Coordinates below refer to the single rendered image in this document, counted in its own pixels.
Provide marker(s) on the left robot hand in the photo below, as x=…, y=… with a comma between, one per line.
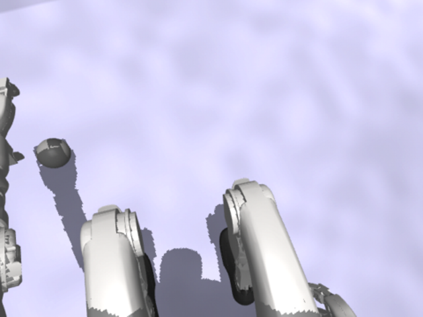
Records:
x=7, y=114

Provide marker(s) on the left robot arm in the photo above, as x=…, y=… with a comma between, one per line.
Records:
x=10, y=256

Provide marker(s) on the left robot foot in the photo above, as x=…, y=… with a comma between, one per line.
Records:
x=150, y=285

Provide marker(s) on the right robot foot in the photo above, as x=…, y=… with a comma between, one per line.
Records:
x=243, y=297

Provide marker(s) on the right robot hand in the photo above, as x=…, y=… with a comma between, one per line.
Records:
x=334, y=304

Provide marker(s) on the ball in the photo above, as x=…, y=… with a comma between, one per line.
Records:
x=53, y=153

